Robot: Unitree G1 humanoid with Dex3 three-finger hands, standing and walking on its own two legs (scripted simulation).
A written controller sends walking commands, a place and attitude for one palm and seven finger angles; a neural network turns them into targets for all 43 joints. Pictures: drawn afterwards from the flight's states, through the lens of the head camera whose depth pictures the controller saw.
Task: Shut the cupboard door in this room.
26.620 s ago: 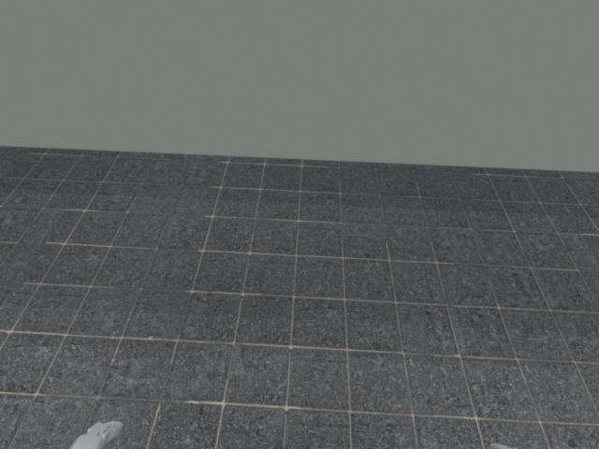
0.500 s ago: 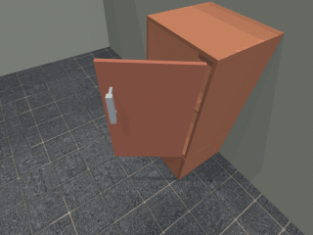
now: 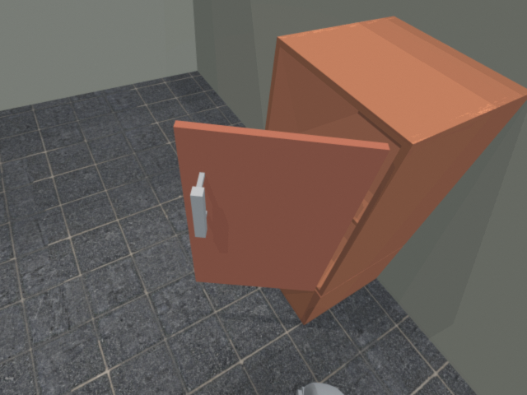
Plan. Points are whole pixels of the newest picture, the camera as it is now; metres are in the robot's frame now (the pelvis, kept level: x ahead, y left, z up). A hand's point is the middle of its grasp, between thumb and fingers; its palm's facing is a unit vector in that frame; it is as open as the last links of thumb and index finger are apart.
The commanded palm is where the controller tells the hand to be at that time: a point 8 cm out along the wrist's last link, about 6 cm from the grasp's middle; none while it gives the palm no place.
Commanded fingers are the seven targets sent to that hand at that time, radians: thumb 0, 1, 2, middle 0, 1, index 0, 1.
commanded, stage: shuffle to correct the standing spot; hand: left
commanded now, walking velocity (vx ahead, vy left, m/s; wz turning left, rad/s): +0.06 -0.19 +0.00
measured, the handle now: (201, 205) +0.46 +0.16 -0.04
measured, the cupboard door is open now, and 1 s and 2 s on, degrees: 56 56 56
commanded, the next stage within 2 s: come to a stop and stand still in 0.10 s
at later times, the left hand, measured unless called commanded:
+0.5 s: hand (220, 378) +0.18 +0.08 -0.17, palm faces -0.01 -0.98 -0.21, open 7.4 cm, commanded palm none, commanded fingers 0.00 0.90 0.90 -0.20 -0.30 -0.20 -0.30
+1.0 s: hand out of the picture -0.01 +0.15 -0.18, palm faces +0.14 -0.97 -0.18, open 7.4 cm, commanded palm none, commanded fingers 0.00 0.90 0.90 -0.20 -0.30 -0.20 -0.30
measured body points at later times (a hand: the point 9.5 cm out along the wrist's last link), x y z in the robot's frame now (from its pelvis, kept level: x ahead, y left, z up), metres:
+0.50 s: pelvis +0.06 -0.09 -0.01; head +0.11 -0.11 +0.43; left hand +0.18 +0.13 -0.15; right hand +0.02 -0.31 -0.18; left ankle +0.00 +0.05 -0.68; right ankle +0.12 -0.19 -0.74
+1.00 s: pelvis -0.01 -0.04 +0.00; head -0.01 -0.02 +0.45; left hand -0.02 +0.20 -0.16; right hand +0.00 -0.26 -0.14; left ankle -0.02 +0.05 -0.74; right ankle +0.00 -0.17 -0.65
